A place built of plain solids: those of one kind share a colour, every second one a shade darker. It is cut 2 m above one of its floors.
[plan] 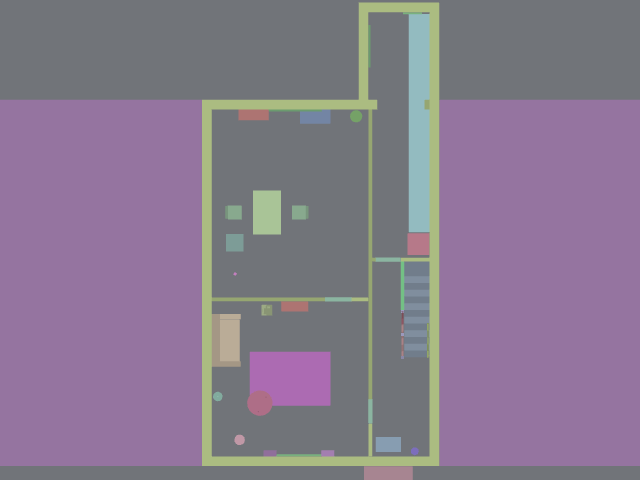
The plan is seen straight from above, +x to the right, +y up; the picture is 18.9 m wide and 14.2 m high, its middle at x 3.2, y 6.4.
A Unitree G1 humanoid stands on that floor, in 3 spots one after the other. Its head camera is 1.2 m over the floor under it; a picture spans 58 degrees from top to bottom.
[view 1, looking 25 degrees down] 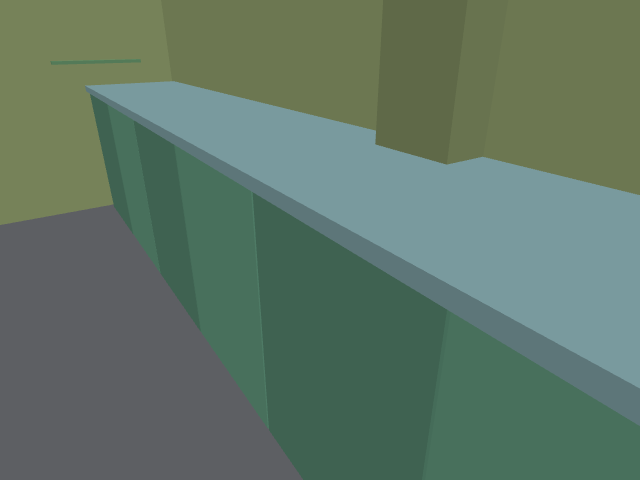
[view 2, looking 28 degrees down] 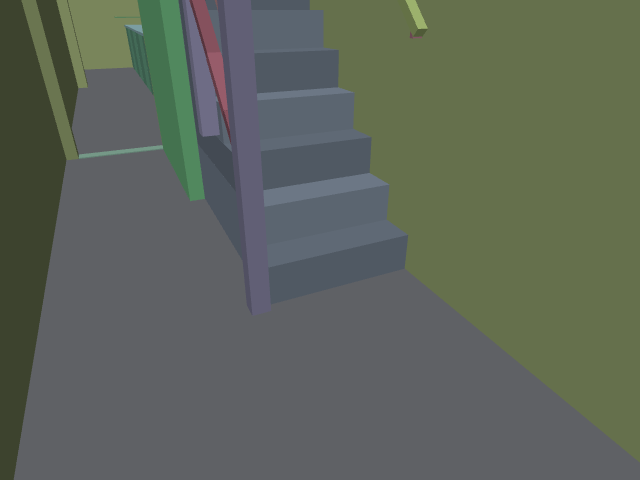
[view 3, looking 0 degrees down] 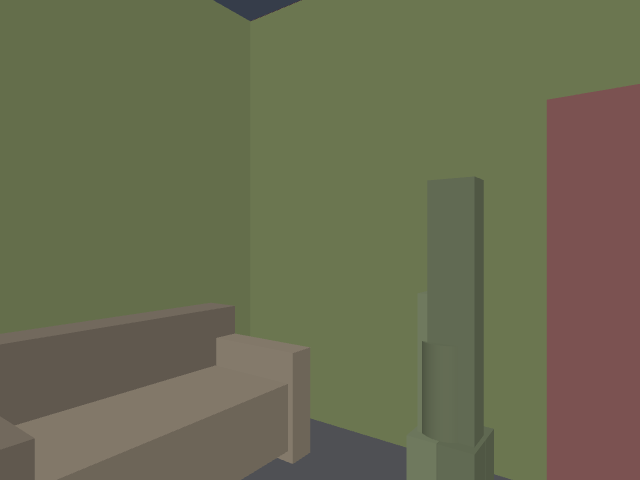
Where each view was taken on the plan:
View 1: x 5.40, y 9.53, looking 56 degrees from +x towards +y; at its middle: kitchen_unit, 0.88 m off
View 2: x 5.22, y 1.36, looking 65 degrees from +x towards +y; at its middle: tread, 2.13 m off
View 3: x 2.35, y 2.25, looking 126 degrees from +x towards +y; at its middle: wall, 2.89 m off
